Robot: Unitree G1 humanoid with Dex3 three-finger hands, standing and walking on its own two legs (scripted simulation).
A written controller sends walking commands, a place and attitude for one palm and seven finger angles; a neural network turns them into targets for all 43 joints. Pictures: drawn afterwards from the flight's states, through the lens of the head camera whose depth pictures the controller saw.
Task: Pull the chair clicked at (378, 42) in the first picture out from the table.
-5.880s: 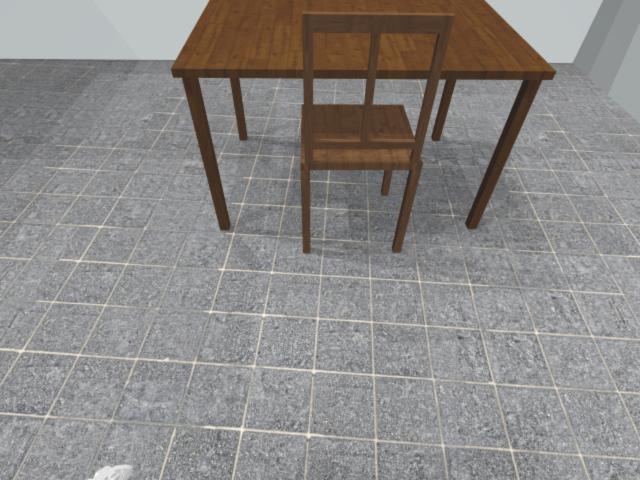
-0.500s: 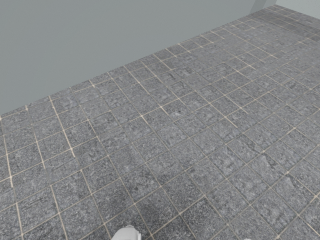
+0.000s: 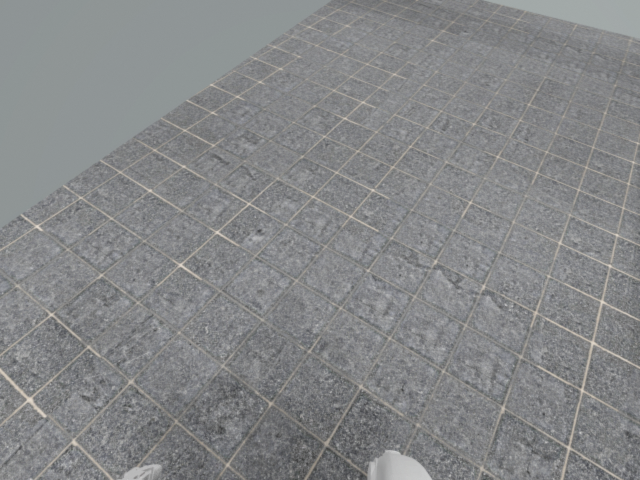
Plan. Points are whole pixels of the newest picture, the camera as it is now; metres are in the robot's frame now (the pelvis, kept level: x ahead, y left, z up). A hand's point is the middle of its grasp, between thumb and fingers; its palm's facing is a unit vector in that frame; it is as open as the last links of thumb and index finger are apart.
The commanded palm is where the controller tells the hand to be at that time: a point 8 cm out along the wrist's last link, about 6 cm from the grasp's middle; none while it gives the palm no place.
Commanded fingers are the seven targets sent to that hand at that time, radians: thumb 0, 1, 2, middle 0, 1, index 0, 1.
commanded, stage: walk to a spot facing it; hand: left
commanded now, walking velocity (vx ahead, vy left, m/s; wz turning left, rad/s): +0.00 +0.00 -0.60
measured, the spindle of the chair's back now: out of the picture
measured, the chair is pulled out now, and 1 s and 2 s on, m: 0.00 0.00 0.00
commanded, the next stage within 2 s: turn to face it in 0.04 s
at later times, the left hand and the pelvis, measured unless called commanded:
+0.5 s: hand (228, 465) +0.17 +0.14 -0.17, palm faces +0.03 -0.99 -0.15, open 7.3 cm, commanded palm none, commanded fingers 0.00 0.90 0.90 -0.20 -0.30 -0.20 -0.30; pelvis +0.06 -0.03 -0.01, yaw +2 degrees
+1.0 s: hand out of the picture +0.10 +0.19 -0.15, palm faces +0.30 -0.92 -0.26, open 7.4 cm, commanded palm none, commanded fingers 0.00 0.90 0.90 -0.20 -0.30 -0.20 -0.30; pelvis +0.04 -0.04 +0.00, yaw +17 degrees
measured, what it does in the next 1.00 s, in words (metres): steps on the spot, turning left: right foot, then left foot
